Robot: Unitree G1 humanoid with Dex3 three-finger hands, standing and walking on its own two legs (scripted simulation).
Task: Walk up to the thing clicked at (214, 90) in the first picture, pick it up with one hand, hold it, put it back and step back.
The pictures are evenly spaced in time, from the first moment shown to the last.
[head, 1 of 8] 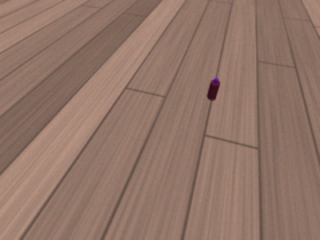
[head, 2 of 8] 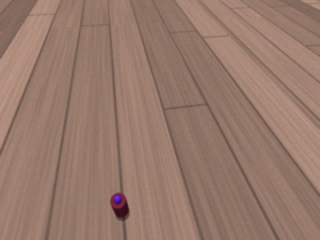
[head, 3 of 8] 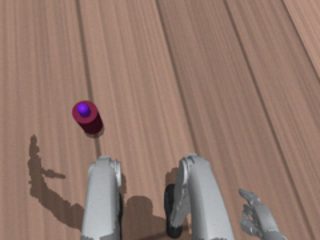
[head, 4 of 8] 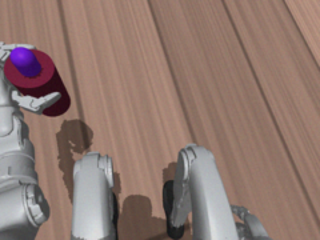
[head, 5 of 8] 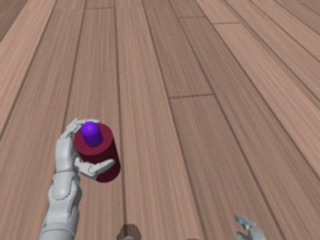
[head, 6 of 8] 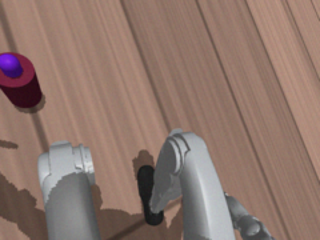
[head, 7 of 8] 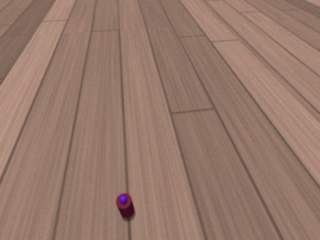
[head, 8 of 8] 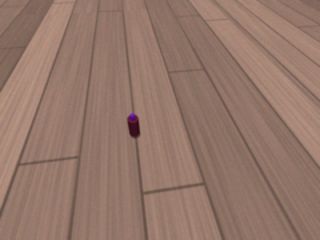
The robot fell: no
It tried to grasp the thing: yes
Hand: left
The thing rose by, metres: 0.67
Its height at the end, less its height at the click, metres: +0.00
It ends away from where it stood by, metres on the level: 0.02
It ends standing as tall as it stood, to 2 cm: yes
